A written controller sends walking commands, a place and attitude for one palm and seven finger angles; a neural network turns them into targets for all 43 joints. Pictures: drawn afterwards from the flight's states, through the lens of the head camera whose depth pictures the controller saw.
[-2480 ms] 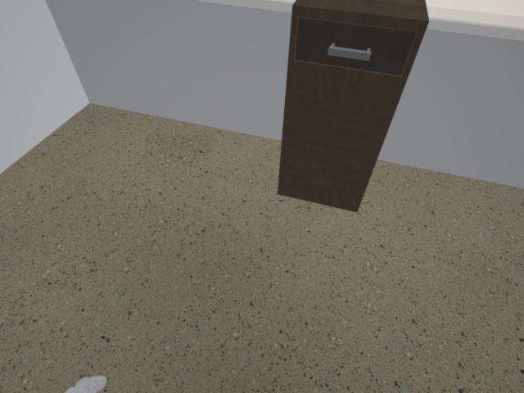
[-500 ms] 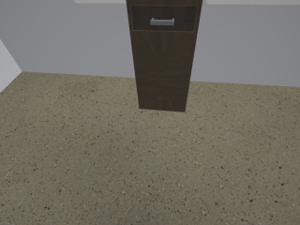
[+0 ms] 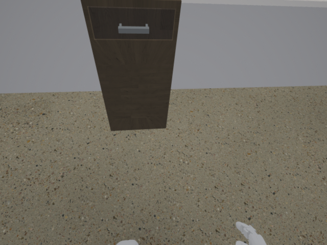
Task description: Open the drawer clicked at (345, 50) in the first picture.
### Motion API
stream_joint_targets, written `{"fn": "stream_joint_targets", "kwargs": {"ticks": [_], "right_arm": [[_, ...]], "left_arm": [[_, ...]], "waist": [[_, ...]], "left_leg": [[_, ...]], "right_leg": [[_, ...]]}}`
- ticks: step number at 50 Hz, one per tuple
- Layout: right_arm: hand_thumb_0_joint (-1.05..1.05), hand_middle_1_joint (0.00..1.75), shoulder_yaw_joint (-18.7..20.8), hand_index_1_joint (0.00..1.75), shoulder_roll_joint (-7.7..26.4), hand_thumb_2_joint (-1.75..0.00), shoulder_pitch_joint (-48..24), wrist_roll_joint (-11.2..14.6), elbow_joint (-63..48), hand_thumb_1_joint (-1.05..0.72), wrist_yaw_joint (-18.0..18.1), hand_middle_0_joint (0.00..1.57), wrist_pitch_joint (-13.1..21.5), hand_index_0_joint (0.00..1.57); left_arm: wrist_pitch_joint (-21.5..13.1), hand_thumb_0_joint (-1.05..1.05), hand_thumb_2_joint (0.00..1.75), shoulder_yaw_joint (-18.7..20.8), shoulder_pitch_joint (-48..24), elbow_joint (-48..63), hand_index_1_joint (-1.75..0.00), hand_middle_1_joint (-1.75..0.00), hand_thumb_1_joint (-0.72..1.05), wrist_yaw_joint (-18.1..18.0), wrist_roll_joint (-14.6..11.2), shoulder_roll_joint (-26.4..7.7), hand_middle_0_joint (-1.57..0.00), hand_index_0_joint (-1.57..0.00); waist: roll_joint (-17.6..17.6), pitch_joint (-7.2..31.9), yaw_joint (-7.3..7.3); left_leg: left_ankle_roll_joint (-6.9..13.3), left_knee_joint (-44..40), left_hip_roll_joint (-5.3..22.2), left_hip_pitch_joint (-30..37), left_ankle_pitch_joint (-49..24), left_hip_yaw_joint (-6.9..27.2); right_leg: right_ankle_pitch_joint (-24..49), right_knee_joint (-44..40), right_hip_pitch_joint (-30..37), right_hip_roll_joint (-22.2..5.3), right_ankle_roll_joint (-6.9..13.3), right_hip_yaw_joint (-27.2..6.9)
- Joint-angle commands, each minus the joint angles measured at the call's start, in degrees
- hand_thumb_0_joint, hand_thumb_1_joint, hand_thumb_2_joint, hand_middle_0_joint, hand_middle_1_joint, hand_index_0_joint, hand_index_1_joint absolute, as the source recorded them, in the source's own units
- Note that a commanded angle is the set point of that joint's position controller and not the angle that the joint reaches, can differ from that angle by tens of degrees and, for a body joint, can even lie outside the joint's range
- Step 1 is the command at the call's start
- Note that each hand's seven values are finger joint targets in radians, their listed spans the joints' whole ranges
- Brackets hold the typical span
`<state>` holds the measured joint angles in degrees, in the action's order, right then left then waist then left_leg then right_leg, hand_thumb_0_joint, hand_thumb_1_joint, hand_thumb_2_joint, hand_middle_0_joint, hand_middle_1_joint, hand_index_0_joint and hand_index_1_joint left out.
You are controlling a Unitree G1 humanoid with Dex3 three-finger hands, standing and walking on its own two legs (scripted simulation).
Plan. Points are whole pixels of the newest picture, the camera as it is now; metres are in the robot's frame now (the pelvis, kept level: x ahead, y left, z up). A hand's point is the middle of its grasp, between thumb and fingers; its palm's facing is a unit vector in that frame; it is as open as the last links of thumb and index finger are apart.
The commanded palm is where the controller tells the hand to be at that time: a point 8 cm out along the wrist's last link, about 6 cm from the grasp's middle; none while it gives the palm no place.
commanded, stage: walk to a spot facing it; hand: left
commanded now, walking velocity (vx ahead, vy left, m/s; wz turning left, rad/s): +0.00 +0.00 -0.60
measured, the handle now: (133, 27) +0.95 +0.26 +0.05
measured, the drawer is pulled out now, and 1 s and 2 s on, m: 0.00 0.00 0.00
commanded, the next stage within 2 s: none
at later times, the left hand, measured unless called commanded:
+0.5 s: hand (129, 181) +0.32 +0.15 -0.16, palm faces -0.37 -0.91 -0.17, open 7.3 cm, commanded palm none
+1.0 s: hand (119, 167) +0.37 +0.20 -0.17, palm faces -0.48 -0.85 -0.21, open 7.3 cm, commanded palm none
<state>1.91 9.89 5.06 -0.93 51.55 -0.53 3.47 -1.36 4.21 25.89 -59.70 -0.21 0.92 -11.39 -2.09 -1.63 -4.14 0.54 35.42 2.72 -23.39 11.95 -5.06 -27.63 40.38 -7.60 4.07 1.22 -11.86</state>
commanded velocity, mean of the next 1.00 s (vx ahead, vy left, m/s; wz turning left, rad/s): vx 0.00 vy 0.00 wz -0.60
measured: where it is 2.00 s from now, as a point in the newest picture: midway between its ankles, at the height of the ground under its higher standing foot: outside the picture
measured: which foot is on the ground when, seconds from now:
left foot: down 0.00-0.54, up 0.56-0.90, down 0.92-1.00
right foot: up 0.00-0.52, down 0.54-0.94, up 0.96-1.00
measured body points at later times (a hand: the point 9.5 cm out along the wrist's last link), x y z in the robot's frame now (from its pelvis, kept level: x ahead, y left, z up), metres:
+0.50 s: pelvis +0.13 +0.02 +0.00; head +0.18 +0.01 +0.45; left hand +0.34 +0.20 -0.14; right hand -0.01 -0.18 -0.14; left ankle +0.06 +0.11 -0.72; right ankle +0.16 -0.10 -0.70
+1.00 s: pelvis +0.19 +0.06 +0.00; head +0.24 +0.07 +0.45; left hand +0.39 +0.24 -0.15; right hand +0.17 -0.22 -0.11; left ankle +0.27 +0.13 -0.72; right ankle +0.14 -0.07 -0.69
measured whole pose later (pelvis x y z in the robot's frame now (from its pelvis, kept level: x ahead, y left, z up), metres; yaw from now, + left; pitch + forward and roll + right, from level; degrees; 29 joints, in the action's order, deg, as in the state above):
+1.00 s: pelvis +0.19 +0.06 +0.00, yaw -36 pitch +0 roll -1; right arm 1.8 10.1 6.8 -0.9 49.3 1.0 -0.2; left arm 4.2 5.8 12.0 -52.1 0.2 1.1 -15.0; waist -3.9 -3.7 -2.5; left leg 0.6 35.8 3.9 -18.4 16.6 -6.7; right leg -25.4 50.2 -26.2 3.2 -1.8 -4.9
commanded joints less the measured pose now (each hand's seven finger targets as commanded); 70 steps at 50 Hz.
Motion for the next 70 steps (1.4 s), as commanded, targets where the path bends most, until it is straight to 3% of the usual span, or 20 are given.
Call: {"fn": "stream_joint_targets", "kwargs": {"ticks": [1, 3, 7, 19, 24, 25, 26, 27, 28, 31, 34, 41, 45, 47, 48, 50, 53, 65, 68, 70], "right_arm": [[0.0, 0.3, 3.06, 0.3, 13.07, -0.9, 15.03, -0.26, 0.0, -0.9, 1.74, 0.2, 0.28, 0.2], [0.0, 0.3, 1.39, 0.3, 7.54, -0.9, 10.02, -0.19, -0.44, -0.9, 1.84, 0.2, 0.94, 0.2], [0.0, 0.3, 0.96, 0.3, 6.32, -0.9, 11.04, 0.07, 1.2, -0.9, 2.58, 0.2, 1.62, 0.2], [0.0, 0.3, 2.15, 0.3, 8.67, -0.9, 19.08, -0.71, 5.06, -0.9, 2.62, 0.2, -0.68, 0.2], [0.0, 0.3, 3.15, 0.3, 10.94, -0.9, 18.14, -0.37, 4.52, -0.9, 2.2, 0.2, -1.64, 0.2], [0.0, 0.3, 3.23, 0.3, 11.42, -0.9, 17.37, -0.02, 3.84, -0.9, 1.9, 0.2, -1.75, 0.2], [0.0, 0.3, 2.98, 0.3, 10.17, -0.9, 17.75, 0.78, 2.47, -0.9, 1.21, 0.2, -2.09, 0.2], [0.0, 0.3, 2.17, 0.3, 6.39, -0.9, 16.08, 0.9, -0.44, -0.9, 1.23, 0.2, -2.18, 0.2], [0.0, 0.3, 2.03, 0.3, 7.53, -0.9, 12.31, 1.01, -1.69, -0.9, 2.29, 0.2, -2.45, 0.2], [0.0, 0.3, 2.12, 0.3, 6.93, -0.9, 8.91, 0.35, -1.3, -0.9, 1.93, 0.2, -3.96, 0.2], [0.0, 0.3, 2.02, 0.3, 5.23, -0.9, 12.18, -0.15, 0.03, -0.9, 2.17, 0.2, -5.57, 0.2], [0.0, 0.3, 2.13, 0.3, 5.21, -0.9, 7.37, 0.27, -3.27, -0.9, 1.86, 0.2, -4.5, 0.2], [0.0, 0.3, 2.54, 0.3, 7.24, -0.9, 11.14, 0.6, -2.91, -0.9, 2.59, 0.2, -3.38, 0.2], [0.0, 0.3, 4.12, 0.3, 16.52, -0.9, 11.7, -0.26, -4.15, -0.9, 2.51, 0.2, -2.76, 0.2], [0.0, 0.3, 3.83, 0.3, 16.47, -0.9, 10.14, -0.55, -4.87, -0.9, 2.41, 0.2, -3.14, 0.2], [0.0, 0.3, 2.59, 0.3, 11.36, -0.9, 1.91, -0.51, -6.73, -0.9, 2.78, 0.2, -2.74, 0.2], [0.0, 0.3, 2.21, 0.3, 9.87, -0.9, 3.48, -0.48, -6.19, -0.9, 2.76, 0.2, -2.33, 0.2], [0.0, 0.3, 4.59, 0.3, 12.54, -0.9, 10.36, -0.68, -1.45, -0.9, 1.62, 0.2, -3.24, 0.2], [0.0, 0.3, 5.09, 0.3, 13.02, -0.9, 10.08, -0.67, -0.94, -0.9, 1.26, 0.2, -3.44, 0.2], [0.0, 0.3, 4.89, 0.3, 11.98, -0.9, 10.59, -0.2, -0.96, -0.9, 0.88, 0.2, -3.66, 0.2]], "left_arm": [[-1.41, 0.0, 0.9, 1.52, -4.6, 6.96, -0.3, -0.3, 0.9, 0.64, 0.25, -5.39, -0.2, -0.2], [-0.06, 0.0, 0.9, 1.91, -5.92, 6.66, -0.3, -0.3, 0.9, 1.92, 1.06, -4.6, -0.2, -0.2], [2.54, 0.0, 0.9, 1.6, -3.87, 6.28, -0.3, -0.3, 0.9, 2.24, 0.8, -2.28, -0.2, -0.2], [3.87, 0.0, 0.9, 0.33, -22.71, 12.13, -0.3, -0.3, 0.9, 2.24, 0.8, -1.88, -0.2, -0.2], [2.58, 0.0, 0.9, 0.78, -18.28, 12.04, -0.3, -0.3, 0.9, 1.53, 0.89, -4.21, -0.2, -0.2], [1.75, 0.0, 0.9, 1.34, -13.0, 10.66, -0.3, -0.3, 0.9, 1.34, 0.99, -6.13, -0.2, -0.2], [0.8, 0.0, 0.9, 2.3, -6.66, 8.86, -0.3, -0.3, 0.9, 0.7, 1.33, -11.03, -0.2, -0.2], [0.51, 0.0, 0.9, 3.46, -1.92, 7.79, -0.3, -0.3, 0.9, -0.24, 0.35, -16.62, -0.2, -0.2], [0.96, 0.0, 0.9, 3.56, -1.63, 7.58, -0.3, -0.3, 0.9, -1.11, -0.74, -17.12, -0.2, -0.2], [1.77, 0.0, 0.9, 2.33, -13.87, 10.94, -0.3, -0.3, 0.9, -1.87, -0.66, -11.66, -0.2, -0.2], [1.47, 0.0, 0.9, 1.77, -18.37, 11.87, -0.3, -0.3, 0.9, -1.64, 0.15, -10.55, -0.2, -0.2], [2.38, 0.0, 0.9, 2.62, -16.3, 12.09, -0.3, -0.3, 0.9, -0.48, 0.85, -11.54, -0.2, -0.2], [3.33, 0.0, 0.9, 2.67, -17.81, 13.3, -0.3, -0.3, 0.9, -0.18, 0.0, -11.01, -0.2, -0.2], [3.47, 0.0, 0.9, 1.68, -15.39, 15.43, -0.3, -0.3, 0.9, 0.56, -0.5, -5.33, -0.2, -0.2], [3.59, 0.0, 0.9, 2.18, -15.69, 14.84, -0.3, -0.3, 0.9, 0.61, 0.43, -7.67, -0.2, -0.2], [4.31, 0.0, 0.9, 3.54, -12.92, 12.02, -0.3, -0.3, 0.9, 1.17, 0.92, -8.99, -0.2, -0.2], [4.39, 0.0, 0.9, 3.01, -11.9, 11.38, -0.3, -0.3, 0.9, 1.9, 0.67, -6.98, -0.2, -0.2], [4.56, 0.0, 0.9, 1.51, -17.45, 12.99, -0.3, -0.3, 0.9, 1.95, 0.23, -4.04, -0.2, -0.2], [3.75, 0.0, 0.9, 1.46, -15.46, 12.76, -0.3, -0.3, 0.9, 1.54, 0.18, -4.01, -0.2, -0.2], [2.74, 0.0, 0.9, 2.04, -11.15, 11.45, -0.3, -0.3, 0.9, 0.99, 0.35, -6.97, -0.2, -0.2]], "waist": [[10.83, 2.97, 6.97], [9.65, -3.89, 3.83], [9.95, -0.21, 1.4], [9.37, -1.94, 6.96], [10.86, 2.46, 3.98], [8.53, 5.77, 1.08], [-1.75, 11.76, -1.7], [-12.8, 16.74, -2.33], [-7.59, 18.14, -2.86], [-0.22, 7.26, 2.25], [-1.47, 2.62, 6.1], [-7.73, 3.6, 4.21], [-5.95, 6.97, 6.72], [21.44, 6.91, 6.34], [15.54, 4.84, 6.41], [14.23, 1.69, 2.86], [11.09, 2.61, 2.96], [14.21, 2.54, 6.84], [14.59, 4.84, 5.63], [7.16, 7.84, 2.83]], "left_leg": [[8.09, -22.78, 25.48, 21.76, 8.72, 29.79], [5.06, -23.19, 19.84, 11.05, 0.58, 16.22], [3.43, -19.47, 15.56, 11.96, -24.35, 0.63], [5.77, -13.32, 17.16, 23.89, -36.9, -7.97], [4.04, -1.03, 18.96, 25.12, -48.45, -11.07], [1.94, 8.47, 18.1, 20.95, -45.29, -11.91], [-1.26, 24.3, 14.65, 7.07, -27.24, -13.39], [-5.76, 42.24, 2.47, -10.42, 23.66, -10.02], [-4.58, 44.4, 3.61, -11.22, 25.52, 1.22], [-5.02, 38.42, 7.26, -9.67, 14.89, 4.09], [-5.81, 31.37, 5.61, -3.84, 12.27, 3.12], [-5.18, 11.55, 1.01, 2.15, 10.91, 1.28], [-4.19, -8.47, 0.13, 16.1, 2.25, 0.78], [3.87, -20.47, 24.51, 23.11, -6.58, 24.16], [7.44, -19.78, 27.3, 16.49, -8.07, 24.36], [4.83, -21.09, 19.76, 10.17, -2.96, 13.68], [4.01, -17.84, 15.38, 14.2, -13.85, 4.32], [6.54, -15.97, 20.78, 18.05, -10.47, -2.74], [4.65, -10.47, 21.25, 17.35, -14.54, -5.43], [-0.56, 1.63, 18.31, 10.59, -10.4, -9.67]], "right_leg": [[0.57, 36.15, -30.21, -5.15, -0.22, 6.98], [7.04, 34.85, -27.56, -8.13, -1.06, 9.11], [13.19, 33.58, -25.8, -8.12, -2.82, 11.35], [13.15, 8.87, -27.36, -7.66, -2.98, 18.11], [9.52, -1.85, -15.23, -4.33, 0.0, 20.12], [14.96, -8.41, -5.72, -4.25, 0.79, 19.22], [35.68, -11.87, 11.14, -12.5, 4.35, 9.24], [72.95, -11.02, 22.0, -28.19, 13.17, -14.87], [75.85, -11.24, 21.65, -28.6, 16.54, -10.92], [49.64, -16.69, 4.49, -20.81, 11.43, -2.81], [42.18, -19.72, -8.97, -17.69, 9.72, 0.7], [29.83, -17.98, -11.1, -13.95, 8.78, -4.21], [28.74, -11.01, -14.56, -10.74, 3.95, -4.88], [-5.8, 12.61, -30.12, 0.34, -2.91, 8.66], [-6.55, 23.01, -28.3, -2.78, -3.27, 7.4], [1.46, 30.05, -26.77, -4.15, -4.45, 7.73], [6.47, 33.32, -26.98, -5.05, -5.41, 10.07], [1.62, 6.97, -18.39, -7.49, -4.86, 17.44], [5.19, -2.03, -12.47, -6.28, -3.2, 18.3], [18.09, -15.94, 0.25, -7.69, -1.26, 16.24]]}}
